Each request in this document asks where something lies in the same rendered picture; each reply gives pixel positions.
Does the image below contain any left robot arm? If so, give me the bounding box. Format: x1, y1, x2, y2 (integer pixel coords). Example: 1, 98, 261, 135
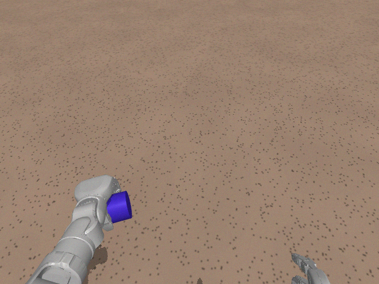
26, 195, 107, 284

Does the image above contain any right robot hand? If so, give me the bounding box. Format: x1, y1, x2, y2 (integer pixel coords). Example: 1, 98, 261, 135
291, 253, 330, 284

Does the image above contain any left robot hand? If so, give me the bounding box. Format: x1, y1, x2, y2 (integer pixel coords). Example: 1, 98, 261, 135
74, 175, 121, 231

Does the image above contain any can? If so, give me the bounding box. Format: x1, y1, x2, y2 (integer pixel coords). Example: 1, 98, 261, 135
107, 191, 132, 223

